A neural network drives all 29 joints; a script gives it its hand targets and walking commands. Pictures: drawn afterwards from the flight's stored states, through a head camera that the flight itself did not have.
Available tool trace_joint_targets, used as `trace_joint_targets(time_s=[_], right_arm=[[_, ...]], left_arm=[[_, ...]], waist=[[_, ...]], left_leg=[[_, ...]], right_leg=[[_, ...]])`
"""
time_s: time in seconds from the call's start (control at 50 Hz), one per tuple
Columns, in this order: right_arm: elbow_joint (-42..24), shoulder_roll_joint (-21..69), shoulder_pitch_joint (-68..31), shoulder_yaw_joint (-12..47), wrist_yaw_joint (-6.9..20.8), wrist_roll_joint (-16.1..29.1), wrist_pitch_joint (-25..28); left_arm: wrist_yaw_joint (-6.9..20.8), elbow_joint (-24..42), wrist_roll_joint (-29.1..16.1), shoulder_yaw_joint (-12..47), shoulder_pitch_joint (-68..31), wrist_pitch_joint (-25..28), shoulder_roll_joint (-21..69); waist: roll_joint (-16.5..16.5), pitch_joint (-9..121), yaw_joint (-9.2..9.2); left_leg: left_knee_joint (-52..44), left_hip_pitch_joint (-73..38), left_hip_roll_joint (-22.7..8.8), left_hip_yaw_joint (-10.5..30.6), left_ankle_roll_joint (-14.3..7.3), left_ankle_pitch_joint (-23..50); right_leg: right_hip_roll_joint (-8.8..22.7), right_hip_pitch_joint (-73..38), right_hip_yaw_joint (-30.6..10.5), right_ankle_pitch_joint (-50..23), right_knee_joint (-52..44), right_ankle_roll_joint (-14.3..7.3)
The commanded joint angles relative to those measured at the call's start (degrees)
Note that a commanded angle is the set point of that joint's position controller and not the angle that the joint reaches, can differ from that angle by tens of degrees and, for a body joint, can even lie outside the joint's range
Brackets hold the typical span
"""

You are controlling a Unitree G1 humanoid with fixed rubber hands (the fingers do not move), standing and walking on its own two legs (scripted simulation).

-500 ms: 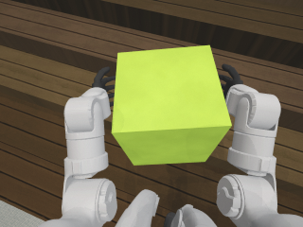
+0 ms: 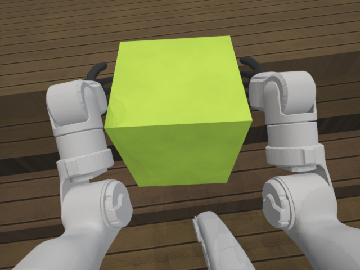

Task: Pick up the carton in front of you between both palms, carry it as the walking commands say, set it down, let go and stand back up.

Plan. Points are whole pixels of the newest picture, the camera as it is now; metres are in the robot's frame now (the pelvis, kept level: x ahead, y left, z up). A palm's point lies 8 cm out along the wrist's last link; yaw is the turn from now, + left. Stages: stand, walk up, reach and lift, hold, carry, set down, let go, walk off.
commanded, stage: carry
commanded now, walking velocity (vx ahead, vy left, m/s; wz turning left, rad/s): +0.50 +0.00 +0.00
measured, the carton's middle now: (179, 119) +0.39 -0.08 +0.13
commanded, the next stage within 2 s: none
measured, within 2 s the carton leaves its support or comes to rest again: neither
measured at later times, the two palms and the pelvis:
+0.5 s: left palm out of the picture +0.66 +0.11 +0.31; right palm out of the picture +0.72 -0.18 +0.31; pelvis +0.30 -0.10 +0.15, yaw +2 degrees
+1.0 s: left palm out of the picture +1.02 +0.02 +0.51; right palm out of the picture +0.98 -0.27 +0.51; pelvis +0.62 -0.09 +0.29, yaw +0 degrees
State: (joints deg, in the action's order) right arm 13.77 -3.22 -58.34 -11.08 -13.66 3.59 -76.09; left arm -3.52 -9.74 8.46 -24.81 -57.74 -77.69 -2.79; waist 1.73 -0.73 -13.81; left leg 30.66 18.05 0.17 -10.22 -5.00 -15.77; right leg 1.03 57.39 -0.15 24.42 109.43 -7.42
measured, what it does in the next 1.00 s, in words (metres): climbs: right foot 0.14 m higher, then left foot 0.14 m higher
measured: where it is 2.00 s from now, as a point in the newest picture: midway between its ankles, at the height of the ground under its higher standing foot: (157, 47)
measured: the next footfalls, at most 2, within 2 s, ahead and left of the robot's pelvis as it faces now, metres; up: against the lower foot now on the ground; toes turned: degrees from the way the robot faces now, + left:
right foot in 0.16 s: +0.27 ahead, -0.19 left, +0.14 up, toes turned -5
left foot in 0.62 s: +0.62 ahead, +0.03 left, +0.28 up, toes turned +8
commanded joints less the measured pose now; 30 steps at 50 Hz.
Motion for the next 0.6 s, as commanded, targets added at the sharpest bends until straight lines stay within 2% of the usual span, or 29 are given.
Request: trace_joint_targets(time_s=[0.0,0.04,0.06,0.08,0.1,0.12,0.14,0.16,0.18,0.2,0.22,0.24,0.26,0.28,0.3,0.32,0.34,0.36,0.38,0.4,0.42,0.44,0.46,0.48,0.5,0.52,0.54,0.56,0.58], right_arm=[[-3.08,66.06,-48.78,25.97,20.97,27.83,0.24],[0.95,65.70,-48.17,21.57,21.86,25.54,0.05],[2.33,65.46,-48.18,19.70,22.21,24.36,0.04],[3.09,66.07,-48.15,18.39,22.50,23.30,-0.20],[4.12,66.74,-47.57,17.38,22.62,22.56,-0.59],[4.82,66.79,-45.75,16.05,22.57,20.99,-0.89],[5.58,65.91,-43.84,14.70,22.38,19.57,-1.14],[6.26,65.20,-43.28,13.66,21.92,17.71,-1.40],[5.53,64.12,-41.30,13.30,21.26,15.76,-1.31],[5.12,62.63,-38.57,12.80,20.73,13.14,-0.78],[6.59,63.14,-34.18,11.35,20.12,11.01,-0.77],[4.11,60.37,-33.10,11.66,19.44,8.87,0.03],[0.88,61.61,-37.44,12.44,18.83,8.67,0.21],[-2.29,60.95,-37.83,13.51,18.27,8.51,0.62],[-5.02,59.71,-39.39,14.57,17.50,8.57,1.02],[-7.22,58.73,-37.96,15.55,16.67,7.86,1.55],[-8.05,57.78,-36.20,16.38,16.00,7.01,1.88],[-8.45,56.74,-33.97,16.95,15.46,5.82,2.27],[-8.34,55.40,-31.75,17.70,15.03,4.69,2.67],[-7.96,54.53,-29.56,18.58,14.74,4.11,2.73],[-7.62,55.08,-28.86,19.25,14.72,3.88,2.60],[-7.59,54.82,-28.57,20.19,14.68,3.92,2.41],[-7.31,54.78,-28.76,21.06,14.65,3.80,2.12],[-6.74,53.88,-28.77,21.67,14.55,3.68,1.86],[-6.42,52.91,-28.91,21.96,14.46,3.75,1.50],[-5.94,52.40,-29.95,22.43,14.33,4.33,1.02],[-5.38,52.60,-30.58,22.77,14.29,5.32,0.41],[-3.95,52.64,-30.25,23.51,14.17,6.20,-0.13],[-4.24,54.92,-31.68,24.36,14.48,8.38,-0.73]], left_arm=[[5.75,-10.57,-11.45,23.38,-28.80,0.33,43.54],[5.48,-12.84,-11.71,22.62,-31.26,0.09,45.10],[5.46,-14.11,-12.21,22.55,-32.33,-0.22,46.84],[5.61,-13.89,-13.55,23.79,-33.60,-0.42,48.67],[5.87,-14.17,-15.27,25.78,-34.85,-0.64,51.13],[6.00,-14.22,-17.71,27.49,-36.13,-0.92,54.27],[6.15,-14.57,-20.14,28.78,-36.43,-1.05,57.41],[6.32,-14.12,-22.32,29.15,-38.35,-0.87,60.35],[6.82,-12.54,-24.85,31.13,-39.15,-0.38,62.87],[7.35,-10.11,-27.25,33.61,-37.86,0.34,66.47],[7.57,-6.91,-30.35,35.21,-39.89,1.50,67.63],[8.21,-3.35,-32.63,36.97,-40.37,2.65,69.30],[8.68,4.01,-34.66,38.24,-47.88,3.92,71.51],[9.09,8.70,-36.25,40.44,-51.74,4.46,72.56],[9.57,11.89,-38.10,42.96,-54.23,4.82,74.97],[9.93,14.09,-39.63,44.18,-54.20,5.18,75.54],[10.19,14.48,-40.33,45.23,-53.11,5.37,75.31],[10.43,14.61,-40.30,45.28,-51.00,5.38,74.87],[10.68,14.02,-40.07,45.62,-49.21,5.28,74.08],[10.92,13.38,-39.50,45.49,-46.93,5.16,73.11],[11.10,12.92,-38.77,45.04,-45.24,4.85,70.98],[11.20,12.14,-38.31,45.15,-44.09,4.46,70.17],[11.26,10.70,-37.46,45.04,-42.69,4.13,68.68],[11.36,9.91,-37.11,45.01,-41.93,3.82,67.71],[11.57,8.76,-36.87,44.89,-42.00,3.51,66.38],[11.78,7.77,-36.56,44.09,-41.97,3.12,65.17],[11.80,6.65,-36.06,43.22,-40.84,2.58,64.30],[11.79,5.72,-35.22,41.72,-40.41,1.76,63.44],[11.50,5.71,-34.08,40.31,-40.32,1.17,61.87]], waist=[[0.00,22.21,5.47],[0.48,18.16,6.61],[-0.68,16.28,9.36],[2.80,14.86,10.12],[7.01,16.28,11.06],[12.10,21.03,12.80],[17.01,25.84,16.57],[13.01,31.73,21.08],[8.94,38.48,25.42],[6.27,32.45,23.91],[-17.70,40.72,21.07],[-12.86,48.30,22.55],[-8.10,40.63,22.70],[-6.27,35.37,20.65],[-6.64,30.24,19.94],[-5.58,30.41,18.84],[-6.00,30.48,19.77],[-3.48,31.10,19.25],[-2.57,30.23,19.50],[-3.70,30.89,20.95],[-6.22,31.01,21.80],[-8.23,30.58,23.26],[-7.00,28.61,23.72],[-4.71,26.89,21.88],[-5.49,22.22,20.76],[-3.10,18.56,19.51],[-3.99,17.41,18.14],[-6.01,22.45,15.70],[-15.69,26.51,12.56]], left_leg=[[-11.29,-32.25,-21.47,32.86,-12.67,10.20],[-16.45,-29.47,-18.04,25.39,-9.06,-0.73],[-22.50,-17.58,-14.33,18.33,-7.43,-1.30],[-27.23,-6.37,-11.46,11.42,-6.52,6.91],[-28.03,2.00,-9.37,2.64,-6.47,21.37],[-22.43,-1.75,-9.76,0.12,-6.75,46.98],[-13.07,-8.40,-10.89,-2.02,-5.48,76.17],[3.95,-15.00,-9.12,-1.56,-2.62,90.72],[25.24,-15.08,-6.03,0.27,2.05,85.99],[35.43,-0.34,-4.23,5.47,3.83,28.95],[66.64,23.64,5.98,13.08,8.28,-5.20],[80.06,28.48,8.14,22.86,4.20,-4.57],[81.65,32.11,5.37,21.08,2.40,-3.14],[79.16,37.33,3.13,19.61,0.54,-2.60],[75.88,39.82,1.35,18.68,-0.78,-2.83],[74.36,39.09,0.22,17.92,-1.22,-0.86],[72.26,40.87,-0.73,16.42,-1.54,-1.60],[66.03,40.57,-1.67,14.23,-1.73,-3.36],[61.84,42.12,-2.18,12.94,-1.39,-4.36],[63.93,45.17,-1.66,9.26,-1.59,-4.92],[69.71,51.20,-1.87,8.64,-1.94,-7.13],[78.96,60.23,-2.30,9.17,-2.64,-13.20],[82.67,68.06,-3.63,10.82,-3.11,-18.07],[78.28,68.78,-4.64,10.11,-3.04,-20.62],[72.89,68.56,-5.98,8.09,-2.63,-20.60],[60.34,59.04,-6.01,2.27,-1.53,-16.73],[44.92,41.64,-5.65,0.77,-1.95,-11.60],[40.10,20.58,-0.43,-6.52,-3.21,-2.57],[37.35,9.76,3.26,-8.76,-3.85,2.60]], right_leg=[[4.48,25.95,-4.35,9.97,12.91,-1.39],[5.81,27.43,-0.13,10.44,3.82,-0.06],[7.23,13.46,3.32,5.30,-13.55,0.86],[6.71,-2.38,6.07,0.72,-26.86,1.25],[4.10,-17.01,11.53,-5.33,-34.02,0.82],[1.21,-23.56,14.15,-7.99,-35.13,-0.24],[-2.15,-26.66,16.30,-9.68,-39.22,-0.87],[-5.29,-33.85,16.61,-13.37,-50.25,-0.42],[-5.21,-45.16,9.49,-19.08,-66.13,-0.76],[0.15,-53.26,-4.39,-32.77,-82.61,0.69],[19.07,-78.61,-31.05,-93.12,-72.58,-10.09],[17.23,-75.95,-43.47,-66.18,-79.02,-15.29],[15.17,-71.62,-37.14,-49.39,-77.82,-13.18],[13.95,-70.05,-32.52,-35.74,-77.90,-8.56],[13.37,-67.87,-27.99,-29.19,-79.04,-6.58],[12.59,-67.39,-24.63,-21.97,-80.53,-5.14],[13.17,-69.42,-22.58,-19.61,-81.83,-4.36],[14.07,-70.52,-20.27,-25.61,-82.78,-5.09],[14.54,-72.09,-18.30,-30.30,-83.11,-5.03],[14.94,-74.81,-17.42,-38.23,-83.80,-6.58],[16.82,-78.97,-18.01,-42.65,-84.64,-8.03],[18.53,-84.59,-19.94,-44.03,-85.42,-9.48],[19.60,-88.49,-20.15,-42.02,-86.44,-9.55],[16.93,-86.35,-16.75,-36.74,-88.79,-7.68],[15.57,-82.41,-13.33,-32.45,-92.40,-6.01],[12.10,-72.26,-6.40,-34.38,-97.03,-5.10],[9.70,-58.79,-1.70,-38.26,-103.08,-4.24],[7.62,-48.53,6.11,-67.13,-100.68,-4.15],[8.35,-46.86,8.59,-93.30,-93.94,-3.40]])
